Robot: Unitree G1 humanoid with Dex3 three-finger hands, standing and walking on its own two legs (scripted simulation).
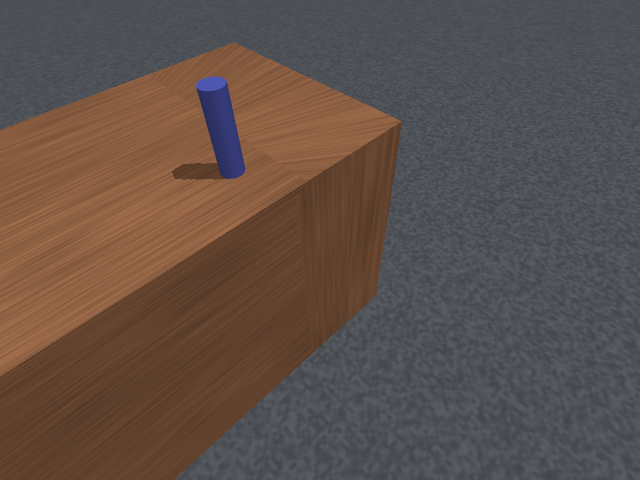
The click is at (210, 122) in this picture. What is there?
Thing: slim round
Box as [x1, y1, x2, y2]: [196, 77, 244, 178]
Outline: 207,77 198,81 196,87 221,175 224,177 236,177 243,173 244,165 226,81 221,77
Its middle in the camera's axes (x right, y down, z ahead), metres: -0.18 -0.20 +0.74
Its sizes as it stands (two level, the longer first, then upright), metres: 0.053 0.053 0.191
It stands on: a support 0.75 m high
